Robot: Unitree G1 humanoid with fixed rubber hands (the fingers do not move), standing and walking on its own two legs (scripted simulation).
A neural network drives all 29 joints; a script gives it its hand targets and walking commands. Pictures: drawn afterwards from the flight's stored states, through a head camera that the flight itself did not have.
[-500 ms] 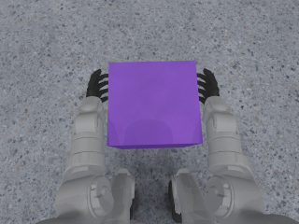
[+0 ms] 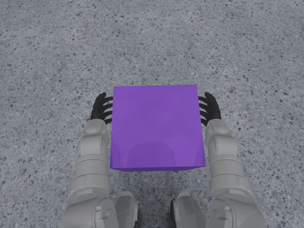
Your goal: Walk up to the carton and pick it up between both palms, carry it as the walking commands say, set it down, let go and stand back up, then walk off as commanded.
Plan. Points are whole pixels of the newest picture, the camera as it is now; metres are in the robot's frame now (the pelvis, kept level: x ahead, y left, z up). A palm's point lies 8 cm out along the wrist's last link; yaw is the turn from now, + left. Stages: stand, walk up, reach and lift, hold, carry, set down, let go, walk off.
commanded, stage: reach and lift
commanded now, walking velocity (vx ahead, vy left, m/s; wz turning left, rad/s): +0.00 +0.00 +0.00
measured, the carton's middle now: (155, 134) +0.38 +0.00 -0.11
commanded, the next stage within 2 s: none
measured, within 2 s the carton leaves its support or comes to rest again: neither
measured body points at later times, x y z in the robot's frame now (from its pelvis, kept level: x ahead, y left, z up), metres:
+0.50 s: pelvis +0.02 +0.00 +0.06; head +0.12 +0.01 +0.50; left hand +0.38 +0.16 +0.03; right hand +0.38 -0.15 +0.03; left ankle +0.06 +0.13 -0.66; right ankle +0.05 -0.13 -0.66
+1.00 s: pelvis +0.04 +0.00 +0.08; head +0.04 +0.00 +0.53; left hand +0.36 +0.15 +0.10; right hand +0.36 -0.15 +0.10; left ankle +0.06 +0.13 -0.66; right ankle +0.05 -0.13 -0.66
